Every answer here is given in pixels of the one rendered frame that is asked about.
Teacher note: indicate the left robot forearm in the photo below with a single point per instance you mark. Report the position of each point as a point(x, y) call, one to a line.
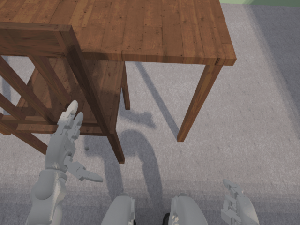
point(47, 197)

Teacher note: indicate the robot thigh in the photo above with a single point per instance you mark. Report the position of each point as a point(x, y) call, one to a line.
point(120, 212)
point(185, 211)

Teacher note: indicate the table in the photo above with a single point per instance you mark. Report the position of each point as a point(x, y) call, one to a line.
point(164, 31)

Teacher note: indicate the chair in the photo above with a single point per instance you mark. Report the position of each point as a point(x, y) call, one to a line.
point(55, 82)

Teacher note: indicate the robot left thigh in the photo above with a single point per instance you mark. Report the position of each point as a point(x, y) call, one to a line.
point(120, 212)

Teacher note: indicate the robot right thigh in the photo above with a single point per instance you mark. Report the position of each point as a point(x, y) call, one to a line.
point(185, 211)

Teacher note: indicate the right robot hand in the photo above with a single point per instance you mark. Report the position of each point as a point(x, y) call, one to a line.
point(242, 212)

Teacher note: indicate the left robot hand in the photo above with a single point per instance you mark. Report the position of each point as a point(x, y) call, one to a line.
point(62, 142)

